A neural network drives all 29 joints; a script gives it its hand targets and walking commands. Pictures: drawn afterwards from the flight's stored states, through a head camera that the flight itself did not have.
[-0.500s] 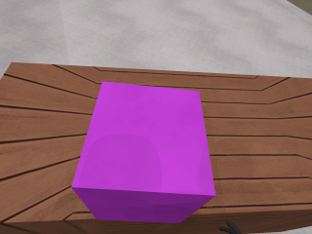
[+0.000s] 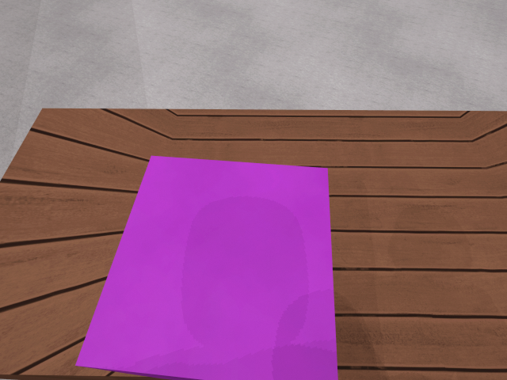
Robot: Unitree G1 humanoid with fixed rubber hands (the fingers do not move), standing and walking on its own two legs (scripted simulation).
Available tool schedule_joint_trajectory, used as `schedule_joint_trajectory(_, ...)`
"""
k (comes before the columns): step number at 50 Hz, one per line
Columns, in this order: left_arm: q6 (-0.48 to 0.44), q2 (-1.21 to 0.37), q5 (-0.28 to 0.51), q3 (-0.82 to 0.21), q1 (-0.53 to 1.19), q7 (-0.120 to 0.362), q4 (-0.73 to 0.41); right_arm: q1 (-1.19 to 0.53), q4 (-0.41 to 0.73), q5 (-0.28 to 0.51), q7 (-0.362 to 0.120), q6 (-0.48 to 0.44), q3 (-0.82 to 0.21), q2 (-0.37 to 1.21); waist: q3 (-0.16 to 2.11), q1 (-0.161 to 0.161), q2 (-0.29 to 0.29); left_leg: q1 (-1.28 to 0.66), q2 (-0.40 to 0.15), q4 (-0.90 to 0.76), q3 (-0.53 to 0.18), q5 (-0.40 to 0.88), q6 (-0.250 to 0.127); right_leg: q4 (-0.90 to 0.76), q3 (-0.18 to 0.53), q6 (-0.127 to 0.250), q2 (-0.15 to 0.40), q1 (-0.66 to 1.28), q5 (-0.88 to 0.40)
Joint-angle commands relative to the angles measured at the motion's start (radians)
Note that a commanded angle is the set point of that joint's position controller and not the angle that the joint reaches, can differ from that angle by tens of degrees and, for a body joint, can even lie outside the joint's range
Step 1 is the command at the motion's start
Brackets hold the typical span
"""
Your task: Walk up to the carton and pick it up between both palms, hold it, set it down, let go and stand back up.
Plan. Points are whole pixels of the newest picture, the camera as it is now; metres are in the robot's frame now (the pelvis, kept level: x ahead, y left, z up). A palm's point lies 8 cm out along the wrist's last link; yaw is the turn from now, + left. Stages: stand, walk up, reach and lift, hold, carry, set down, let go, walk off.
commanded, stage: walk up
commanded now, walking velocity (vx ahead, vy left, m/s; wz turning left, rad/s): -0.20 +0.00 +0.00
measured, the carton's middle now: (232, 287) +0.24 +0.04 +0.06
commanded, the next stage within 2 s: none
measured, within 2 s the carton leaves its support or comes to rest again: neither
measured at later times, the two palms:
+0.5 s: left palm out of the picture +0.10 +0.27 -0.12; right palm out of the picture -0.07 -0.25 -0.15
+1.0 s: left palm out of the picture -0.03 +0.30 -0.15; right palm out of the picture +0.03 -0.23 -0.07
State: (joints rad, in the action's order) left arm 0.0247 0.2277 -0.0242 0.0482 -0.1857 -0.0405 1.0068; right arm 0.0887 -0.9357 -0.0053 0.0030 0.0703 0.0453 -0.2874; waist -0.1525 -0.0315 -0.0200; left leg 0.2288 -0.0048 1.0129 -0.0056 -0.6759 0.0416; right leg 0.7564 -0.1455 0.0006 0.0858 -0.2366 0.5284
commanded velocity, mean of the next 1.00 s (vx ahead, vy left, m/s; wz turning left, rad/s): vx -0.20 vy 0.00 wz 0.00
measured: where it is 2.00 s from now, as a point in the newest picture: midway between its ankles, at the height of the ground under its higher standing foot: outside the picture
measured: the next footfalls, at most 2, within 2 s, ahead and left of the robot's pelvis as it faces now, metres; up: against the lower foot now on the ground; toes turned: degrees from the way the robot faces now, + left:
left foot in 0.08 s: -0.04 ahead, +0.12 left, +0.00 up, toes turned +2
right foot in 0.50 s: -0.01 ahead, -0.13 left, +0.00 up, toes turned -8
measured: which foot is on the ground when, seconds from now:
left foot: up 0.00-0.06, down 0.08-0.52, up 0.54-0.82, down 0.84-1.00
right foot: down 0.00-0.10, up 0.12-0.48, down 0.50-0.88, up 0.90-1.00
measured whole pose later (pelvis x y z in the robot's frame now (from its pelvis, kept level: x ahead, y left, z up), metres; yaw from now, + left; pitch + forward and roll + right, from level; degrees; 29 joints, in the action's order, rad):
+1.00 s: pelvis -0.06 +0.04 +0.02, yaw -4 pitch -3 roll -3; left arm 0.07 0.30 0.00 0.06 -0.20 -0.02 1.04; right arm 0.08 -1.00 0.00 0.02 0.05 0.04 -0.22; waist -0.16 -0.06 0.09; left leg 0.16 -0.06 0.60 0.04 -0.39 -0.02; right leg 1.07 0.06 -0.02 -0.02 -0.37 0.58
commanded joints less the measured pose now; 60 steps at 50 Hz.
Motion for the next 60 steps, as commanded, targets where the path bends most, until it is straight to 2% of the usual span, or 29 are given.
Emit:
schedule_joint_trajectory(1,-0.018,0.180,-0.011,0.024,-0.221,0.003,0.038,-0.099,0.092,0.022,0.011,-0.009,0.000,-0.007,0.081,-0.065,0.197,0.208,0.005,-0.274,0.069,0.022,0.034,-0.234,0.398,0.165,0.249,0.304,-1.728)
schedule_joint_trajectory(3,-0.013,0.206,-0.003,0.024,-0.121,0.009,0.022,0.002,0.015,0.031,0.012,-0.015,-0.005,-0.029,0.180,0.034,0.058,-0.036,-0.017,-0.584,0.095,0.298,0.013,-0.092,0.286,0.110,0.201,0.215,-1.559)
schedule_joint_trajectory(4,-0.015,0.213,0.023,0.024,-0.045,0.015,-0.008,0.145,-0.049,0.017,0.016,-0.028,0.012,-0.072,0.290,0.107,-0.038,-0.315,-0.066,-0.702,0.083,0.690,-0.011,0.048,0.201,0.053,0.152,0.069,-1.240)
schedule_joint_trajectory(5,-0.018,0.109,0.034,-0.004,-0.016,0.022,-0.063,0.162,-0.068,0.006,0.027,-0.039,0.036,-0.178,0.343,0.092,-0.381,-0.590,-0.335,-0.578,-0.172,1.498,-0.099,0.262,0.101,-0.009,0.006,-0.269,-0.070)
schedule_joint_trajectory(6,-0.001,0.137,0.032,-0.007,0.089,0.004,-0.126,0.217,-0.064,0.027,0.022,-0.043,0.035,-0.226,0.323,0.190,-0.480,-0.335,-0.442,-0.499,-0.279,1.978,-0.236,0.298,0.186,-0.014,-0.085,-0.158,0.152)
schedule_joint_trajectory(7,0.001,0.167,0.044,0.004,0.003,0.001,-0.097,0.151,-0.072,0.020,0.028,-0.048,0.046,-0.224,0.344,0.135,-0.555,-0.417,-0.445,-0.490,-0.254,1.922,-0.319,0.308,0.205,-0.015,-0.051,-0.155,0.172)
schedule_joint_trajectory(10,-0.009,0.190,0.040,0.017,-0.027,0.051,-0.036,0.024,0.000,0.004,0.049,-0.030,0.016,-0.133,0.208,0.074,-0.439,-0.388,-0.342,-0.509,-0.114,1.880,-0.227,0.450,0.185,-0.020,-0.111,-0.280,0.080)
schedule_joint_trajectory(12,-0.001,0.158,0.006,0.010,0.046,0.050,-0.039,0.113,-0.018,0.004,0.048,-0.027,0.021,-0.143,0.141,0.113,-0.345,-0.337,-0.310,-0.502,-0.134,1.827,-0.199,0.428,0.202,-0.034,-0.120,-0.267,0.059)
schedule_joint_trajectory(15,0.009,0.105,0.016,0.002,0.090,0.046,-0.056,0.188,-0.039,-0.011,0.044,-0.039,0.021,-0.151,0.098,0.109,-0.239,-0.343,-0.287,-0.509,-0.112,1.731,-0.173,0.316,0.174,-0.060,-0.117,-0.276,0.057)
schedule_joint_trajectory(20,0.035,0.084,0.044,-0.012,0.225,0.038,-0.083,0.272,-0.069,-0.027,0.034,-0.055,0.019,-0.144,0.078,0.125,-0.156,-0.322,-0.307,-0.484,-0.135,1.760,-0.193,0.035,0.095,-0.079,-0.084,-0.210,0.087)
schedule_joint_trajectory(23,0.022,0.118,0.048,-0.007,0.094,0.032,0.004,0.167,-0.045,-0.023,0.025,-0.050,0.025,-0.163,0.192,0.035,-0.096,-0.260,-0.301,-0.392,-0.094,1.640,-0.173,-0.235,0.057,-0.059,-0.062,-0.011,-0.133)
schedule_joint_trajectory(24,0.010,0.133,0.039,0.000,-0.023,0.029,0.048,0.099,-0.017,-0.006,0.019,-0.048,0.029,-0.178,0.255,-0.033,-0.037,-0.191,-0.260,-0.305,-0.038,1.476,-0.124,-0.413,0.047,-0.046,-0.046,0.155,-0.423)
schedule_joint_trajectory(25,-0.003,0.226,0.026,0.025,-0.088,0.021,0.071,0.075,0.025,0.012,0.015,-0.058,0.018,-0.147,0.363,-0.066,0.159,0.001,-0.183,-0.145,0.018,0.932,-0.059,-0.368,0.205,0.010,0.111,0.395,-0.961)
schedule_joint_trajectory(26,-0.005,0.340,0.042,0.045,-0.076,0.022,0.069,0.008,0.088,0.006,0.029,-0.045,-0.007,-0.051,0.338,-0.093,0.463,0.205,0.032,0.018,0.077,0.022,-0.022,-0.331,0.438,0.164,0.325,0.395,-1.581)
schedule_joint_trajectory(27,-0.003,0.345,0.042,0.052,-0.075,0.026,0.064,0.077,0.061,0.006,0.051,-0.020,0.008,-0.104,0.364,-0.126,0.538,0.069,0.022,0.090,-0.066,-0.046,-0.035,-0.316,0.515,0.274,0.379,0.252,-1.541)
schedule_joint_trajectory(28,-0.002,0.284,0.028,0.042,-0.012,0.025,0.057,0.064,0.049,0.014,0.047,-0.021,0.022,-0.143,0.316,-0.091,0.570,0.112,0.013,0.110,-0.071,-0.040,-0.037,-0.300,0.480,0.287,0.346,0.300,-1.601)
schedule_joint_trajectory(30,0.007,0.194,0.018,0.018,0.072,0.005,0.007,0.093,0.014,0.017,0.011,-0.045,0.022,-0.117,0.258,-0.034,0.482,0.253,0.017,0.173,-0.068,-0.004,-0.031,-0.276,0.348,0.236,0.274,0.381,-1.588)
schedule_joint_trajectory(35,0.001,0.214,0.004,0.020,-0.008,0.001,0.021,0.031,0.021,0.001,0.014,-0.033,0.007,-0.049,0.138,-0.025,0.284,0.223,0.012,-0.067,-0.036,-0.002,0.012,-0.268,0.323,0.172,0.224,0.305,-1.479)
schedule_joint_trajectory(40,0.003,0.246,-0.011,0.032,-0.030,0.015,0.025,0.067,-0.010,0.034,0.032,-0.011,0.009,-0.029,0.176,0.004,0.218,0.007,-0.004,-0.456,0.060,0.203,0.037,-0.230,0.320,0.151,0.209,0.187,-1.428)
schedule_joint_trajectory(42,0.005,0.233,0.013,0.033,0.019,0.025,-0.002,0.136,-0.063,0.022,0.025,-0.017,0.018,-0.068,0.253,0.073,0.093,-0.259,-0.050,-0.712,0.058,0.647,0.011,-0.109,0.243,0.048,0.141,0.029,-1.057)
schedule_joint_trajectory(43,0.001,0.160,0.026,0.013,0.088,0.028,-0.071,0.156,-0.068,0.000,0.026,-0.029,0.048,-0.206,0.290,0.114,-0.241,-0.390,-0.295,-0.677,-0.183,1.085,-0.066,0.119,0.108,-0.025,0.006,-0.218,-0.436)
schedule_joint_trajectory(44,0.032,0.139,0.020,0.007,0.155,-0.003,-0.109,0.158,-0.059,-0.002,0.013,-0.032,0.065,-0.291,0.224,0.183,-0.400,-0.145,-0.463,-0.633,-0.337,1.416,-0.243,0.296,0.161,-0.043,-0.116,-0.194,0.160)
schedule_joint_trajectory(45,0.049,0.165,0.022,0.014,0.153,-0.013,-0.107,0.125,-0.070,-0.007,0.011,-0.038,0.060,-0.256,0.165,0.158,-0.399,-0.034,-0.465,-0.645,-0.354,1.386,-0.300,0.370,0.253,-0.029,-0.091,-0.122,0.167)
schedule_joint_trajectory(46,0.043,0.170,0.023,0.025,0.112,-0.001,-0.075,0.036,-0.053,-0.001,0.015,-0.041,0.044,-0.197,0.115,0.098,-0.349,-0.083,-0.405,-0.623,-0.218,1.478,-0.290,0.422,0.267,-0.008,-0.096,-0.179,0.152)
schedule_joint_trajectory(48,0.031,0.171,0.030,0.036,-0.061,0.033,-0.007,-0.133,0.032,0.004,0.030,-0.025,0.026,-0.153,0.105,-0.019,-0.296,-0.151,-0.296,-0.613,-0.038,1.391,-0.186,0.473,0.249,-0.013,-0.128,-0.279,0.039)
schedule_joint_trajectory(50,0.023,0.170,0.013,0.033,0.070,0.033,-0.035,0.037,-0.004,-0.010,0.026,-0.036,0.024,-0.147,0.093,0.089,-0.304,-0.152,-0.267,-0.565,-0.148,1.497,-0.173,0.431,0.268,-0.028,-0.125,-0.214,0.027)
schedule_joint_trajectory(53,0.023,0.137,0.025,0.029,0.006,0.037,-0.034,0.048,-0.008,0.002,0.029,-0.052,0.030,-0.165,0.141,0.039,-0.276,-0.282,-0.269,-0.562,-0.091,1.496,-0.189,0.377,0.225,-0.059,-0.140,-0.252,0.004)
schedule_joint_trajectory(56,0.040,0.121,0.037,0.020,0.099,0.021,-0.059,0.145,-0.027,-0.015,0.024,-0.062,0.027,-0.153,0.154,0.089,-0.243,-0.278,-0.290,-0.550,-0.174,1.491,-0.211,0.199,0.196,-0.074,-0.103,-0.193,0.062)
schedule_joint_trajectory(60,0.046,0.102,0.048,0.012,0.076,0.013,-0.049,0.153,-0.032,-0.026,0.025,-0.057,0.032,-0.166,0.197,0.074,-0.220,-0.292,-0.317,-0.532,-0.199,1.538,-0.238,0.016,0.157,-0.070,-0.083,-0.116,0.065)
